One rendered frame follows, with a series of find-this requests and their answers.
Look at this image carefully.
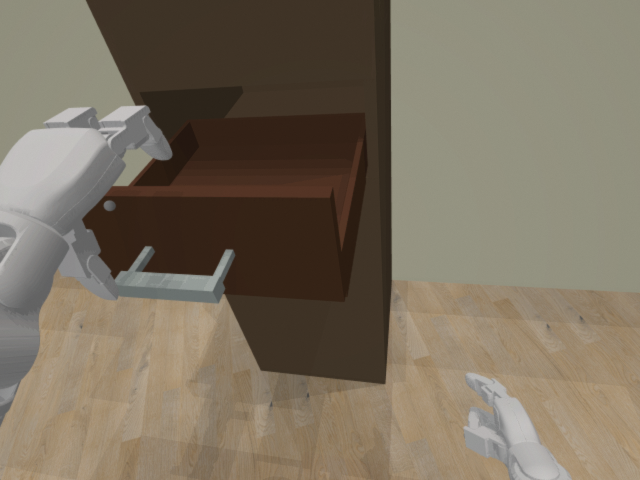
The robot left forearm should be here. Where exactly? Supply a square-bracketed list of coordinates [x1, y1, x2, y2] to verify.
[0, 209, 69, 426]

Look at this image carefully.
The robot right forearm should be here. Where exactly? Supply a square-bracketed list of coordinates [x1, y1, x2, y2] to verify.
[507, 442, 572, 480]

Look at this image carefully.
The right robot hand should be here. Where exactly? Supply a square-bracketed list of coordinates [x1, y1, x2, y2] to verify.
[463, 373, 541, 467]

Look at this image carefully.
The drawer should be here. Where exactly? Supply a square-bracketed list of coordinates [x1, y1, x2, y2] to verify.
[82, 113, 368, 302]

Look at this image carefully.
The handle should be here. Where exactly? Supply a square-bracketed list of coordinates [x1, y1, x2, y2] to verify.
[115, 246, 235, 304]

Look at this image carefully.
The left robot hand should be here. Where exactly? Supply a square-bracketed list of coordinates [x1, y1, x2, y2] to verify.
[0, 105, 173, 301]

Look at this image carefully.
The cabinet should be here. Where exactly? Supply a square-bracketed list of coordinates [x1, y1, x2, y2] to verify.
[86, 0, 392, 384]

